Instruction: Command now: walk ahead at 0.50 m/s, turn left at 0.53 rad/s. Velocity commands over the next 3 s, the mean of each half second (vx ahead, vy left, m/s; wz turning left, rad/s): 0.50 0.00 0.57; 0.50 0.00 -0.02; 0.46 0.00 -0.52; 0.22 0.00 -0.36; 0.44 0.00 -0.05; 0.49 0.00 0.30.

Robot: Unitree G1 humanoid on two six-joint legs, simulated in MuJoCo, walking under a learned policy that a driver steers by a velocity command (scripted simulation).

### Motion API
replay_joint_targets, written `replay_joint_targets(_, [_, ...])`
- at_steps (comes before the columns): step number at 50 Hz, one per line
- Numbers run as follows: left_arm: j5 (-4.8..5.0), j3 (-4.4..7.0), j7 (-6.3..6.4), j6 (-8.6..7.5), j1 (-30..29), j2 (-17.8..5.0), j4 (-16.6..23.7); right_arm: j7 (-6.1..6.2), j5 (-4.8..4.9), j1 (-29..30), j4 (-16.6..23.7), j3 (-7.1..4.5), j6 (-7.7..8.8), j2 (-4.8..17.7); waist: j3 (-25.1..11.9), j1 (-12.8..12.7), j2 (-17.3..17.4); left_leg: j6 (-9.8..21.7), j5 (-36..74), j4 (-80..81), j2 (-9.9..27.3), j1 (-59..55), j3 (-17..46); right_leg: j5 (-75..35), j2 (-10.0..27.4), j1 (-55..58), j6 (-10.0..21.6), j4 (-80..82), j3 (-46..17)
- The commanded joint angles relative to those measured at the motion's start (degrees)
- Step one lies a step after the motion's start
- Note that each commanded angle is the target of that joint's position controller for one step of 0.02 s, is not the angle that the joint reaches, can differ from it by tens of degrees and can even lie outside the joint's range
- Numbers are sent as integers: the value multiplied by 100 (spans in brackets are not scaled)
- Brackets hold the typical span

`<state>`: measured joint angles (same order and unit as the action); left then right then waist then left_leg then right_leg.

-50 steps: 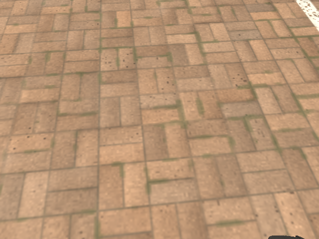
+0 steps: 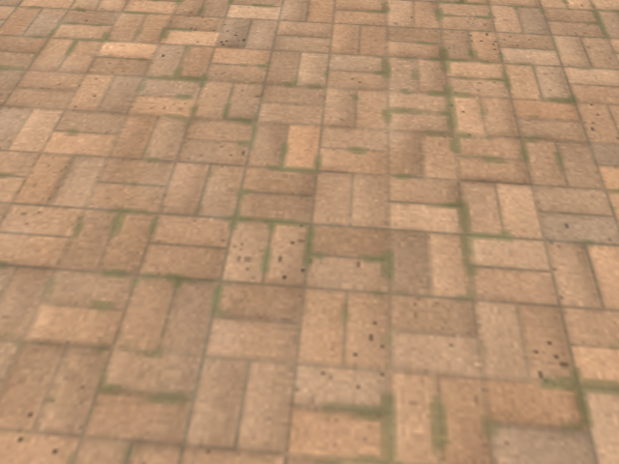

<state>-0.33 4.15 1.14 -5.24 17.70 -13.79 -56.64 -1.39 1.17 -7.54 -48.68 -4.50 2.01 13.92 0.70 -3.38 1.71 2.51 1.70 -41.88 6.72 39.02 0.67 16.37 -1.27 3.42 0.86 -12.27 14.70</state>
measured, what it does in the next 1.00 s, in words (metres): walks ahead: left foot, then right foot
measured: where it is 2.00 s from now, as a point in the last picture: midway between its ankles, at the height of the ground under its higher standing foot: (281, 279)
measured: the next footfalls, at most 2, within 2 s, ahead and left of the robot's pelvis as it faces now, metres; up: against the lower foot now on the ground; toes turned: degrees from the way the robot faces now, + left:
left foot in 0.14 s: +0.24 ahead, +0.13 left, +0.00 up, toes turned +8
right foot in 0.62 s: +0.57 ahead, +0.00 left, +0.00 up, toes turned +23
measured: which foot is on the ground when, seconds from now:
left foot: up 0.00-0.12, down 0.14-0.64, up 0.66-1.00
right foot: down 0.00-0.14, up 0.16-0.60, down 0.62-1.00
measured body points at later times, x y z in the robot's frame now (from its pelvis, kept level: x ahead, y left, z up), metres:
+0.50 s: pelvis +0.28 +0.06 +0.01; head +0.31 +0.09 +0.45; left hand +0.43 +0.36 -0.09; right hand +0.41 -0.20 -0.10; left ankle +0.20 +0.12 -0.74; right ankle +0.51 -0.07 -0.69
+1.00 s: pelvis +0.55 +0.11 +0.01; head +0.58 +0.11 +0.46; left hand +0.47 +0.38 -0.12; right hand +0.84 -0.05 -0.07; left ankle +0.65 +0.29 -0.71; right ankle +0.53 -0.01 -0.74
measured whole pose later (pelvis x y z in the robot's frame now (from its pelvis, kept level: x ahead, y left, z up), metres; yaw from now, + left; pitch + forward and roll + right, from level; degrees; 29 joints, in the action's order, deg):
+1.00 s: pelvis +0.55 +0.11 +0.01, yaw +14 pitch +2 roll +0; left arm 1.6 3.6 0.0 -3.3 22.6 -15.2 -49.0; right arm -0.3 0.3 -2.6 -38.2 -2.4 5.8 14.7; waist 1.0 -6.3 1.2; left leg -1.8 -3.8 -32.0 1.7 31.2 5.3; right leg 14.0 -4.3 -7.5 2.5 -19.5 -7.9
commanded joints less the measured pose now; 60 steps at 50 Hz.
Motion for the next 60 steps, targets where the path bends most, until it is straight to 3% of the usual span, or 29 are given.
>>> replay_joint_targets(1, [82,220,42,65,123,-1002,221,-137,11,789,671,27,67,178,603,-67,-346,129,-328,367,-59,388,-283,-2632,1869,162,746,188,-349])
replay_joint_targets(4, [146,291,70,176,-102,-1246,332,-209,26,459,801,-97,35,453,171,315,-649,426,-1157,430,-552,-579,-759,-5196,1894,386,566,-846,-104])
replay_joint_targets(6, [186,288,79,243,-334,-1312,424,-154,63,-993,500,-389,26,979,-631,1155,-592,793,-958,927,-1051,-2663,-857,-5641,1605,-197,299,-2902,66])
replay_joint_targets(7, [63,205,71,189,-265,-1098,558,-10,48,-1774,328,-590,-30,1544,-1134,1386,176,1135,-1044,1157,-276,-4341,530,-3506,1302,-1678,11,-4749,74])
replay_joint_targets(8, [-23,-40,-21,-18,137,-264,894,4,56,-1397,489,-622,31,2002,-1635,631,1478,2321,-1810,2030,1120,-6035,4032,1480,-75,-4188,-331,-6839,-742])
replay_joint_targets(9, [203,31,-125,-297,-468,-745,1016,-35,-33,-1637,546,-447,93,1497,-2030,1026,692,2232,-2011,2654,1275,-6191,4593,1559,60,-4800,-138,-7136,-1994])
replay_joint_targets(10, [377,64,-166,-403,-900,-872,1153,-38,-79,-1478,521,-355,166,1157,-1320,1011,446,1934,-1569,2593,1097,-5700,3668,1122,325,-5115,42,-6921,-1975])
replay_joint_targets(11, [292,55,-131,-430,-908,-802,1107,-51,-46,-1064,580,-297,221,961,-792,695,-125,1706,-915,2565,816,-4764,2881,664,607,-4859,88,-6306,-1976])
replay_joint_targets(13, [83,153,-87,-292,-760,-912,1006,-6,-78,-493,770,-188,244,682,-487,320,-100,1488,-83,2720,454,-3540,2085,280,889,-4037,6,-5527,-1981])
replay_joint_targets(18, [-50,104,-47,-66,-1311,-639,1282,174,-32,-804,760,-266,263,1061,-155,337,-48,1421,461,2984,145,-2726,1505,-751,715,-3945,-417,-3907,-1772])
replay_joint_targets(22, [14,20,-121,-111,-2081,-492,1527,227,-3,-1078,707,-264,201,1055,-14,652,268,1048,-305,2874,-171,-2492,1294,-2089,341,-3498,-408,-2252,-1702])
replay_joint_targets(26, [82,48,-213,-196,-2402,-690,1743,237,35,-1363,599,-256,151,1008,-19,765,389,946,-623,2428,45,-2953,1804,-2035,199,-3327,-288,-1650,-1856])
replay_joint_targets(29, [73,84,-295,-302,-2019,-846,1653,288,-28,-1375,564,-234,104,948,-111,590,627,863,-231,1973,309,-3470,2032,-1545,217,-3028,-60,-1487,-1742])
replay_joint_targets(31, [-29,208,-275,-349,-1013,-1110,1376,260,-72,-1288,617,-141,105,739,-673,118,583,608,1013,802,-98,-3411,1656,-1558,286,-1611,360,-1368,-1682])
replay_joint_targets(32, [-91,267,-265,-342,-125,-1401,1275,254,-177,-1464,706,-37,119,533,-1519,-134,-114,386,27,-824,-500,-2569,1240,-1670,1170,-52,838,-1615,-2781])
replay_joint_targets(33, [-52,398,-328,-256,478,-1766,950,232,19,-2311,693,33,193,271,-1979,155,-2180,-77,-3017,-2670,-1311,-487,688,-265,2200,1548,1820,-818,-5500])
replay_joint_targets(34, [175,251,-375,-237,369,-1248,1005,227,46,-2061,651,-9,241,762,-1542,15,-1587,-58,-3425,-3251,-975,346,956,1097,2197,1498,1736,-397,-6139])
replay_joint_targets(35, [196,161,-362,-189,-29,-948,1123,206,39,-1271,801,-66,278,1010,-753,-90,-985,-32,-2877,-3308,-704,639,826,1062,1976,801,1496,-342,-5357])
replay_joint_targets(37, [74,97,-342,-104,-451,-875,1259,216,-142,-553,1015,-57,378,895,-142,70,-300,-40,-2247,-2686,-381,385,564,-236,1543,-436,1389,-203,-4406])
replay_joint_targets(40, [77,49,-281,-86,-369,-800,1240,203,-192,-630,1097,-26,403,632,-303,313,-668,-168,-2148,-1651,-248,-258,424,-1351,1169,-926,1387,-53,-3759])
replay_joint_targets(45, [180,181,-110,23,-78,-1185,1212,165,-140,230,1325,113,412,389,-155,108,-682,-429,-839,329,-503,-974,187,-1453,925,-1669,1252,106,-3169])
replay_joint_targets(50, [223,182,-67,171,385,-1142,1161,90,-36,791,1513,56,494,593,-100,-28,-762,-448,-348,1291,-749,-1621,307,-929,956,-1593,1036,-293,-3502])
replay_joint_targets(53, [200,156,-42,216,292,-1010,1251,119,-42,210,1376,-73,549,815,-265,397,-827,-207,-568,1790,-663,-2762,274,-700,759,-1760,752,-963,-3673])
replay_joint_targets(54, [155,79,-49,192,168,-778,1350,170,-108,-419,1289,-156,560,1031,-655,731,-674,33,-761,1752,-171,-3737,650,-639,497,-2182,550,-1836,-3415])
replay_joint_targets(55, [27,-55,-49,160,265,-330,1490,221,-155,-1339,1175,-249,524,1422,-1406,994,360,392,-928,1760,979,-5078,1768,795,-11,-3033,270,-3687,-2685])
replay_joint_targets(56, [241,-79,-51,90,828,-365,1719,152,-184,-1552,981,-317,423,1705,-1647,649,2073,1163,-2447,2385,1948,-5752,4189,1947,-215,-4649,154,-5055,-2206])
replay_joint_targets(57, [305,52,-23,113,656,-927,1554,123,-136,-1271,1075,-205,427,1163,-972,737,1113,1071,-3176,2597,1692,-5231,3990,1510,190,-5067,83,-5716,-2390])
replay_joint_targets(58, [261,104,-41,150,216,-1072,1600,125,-112,-1062,1090,-117,423,865,-449,778,671,862,-2755,2609,1410,-4703,3041,991,326,-5138,66,-5843,-2304])
replay_joint_targets(60, [177,122,-70,221,-13,-906,1647,98,-172,-583,1063,-25,413,615,-68,529,370,752,-1548,2851,964,-3857,1957,341,614,-4814,-28,-5562,-2212])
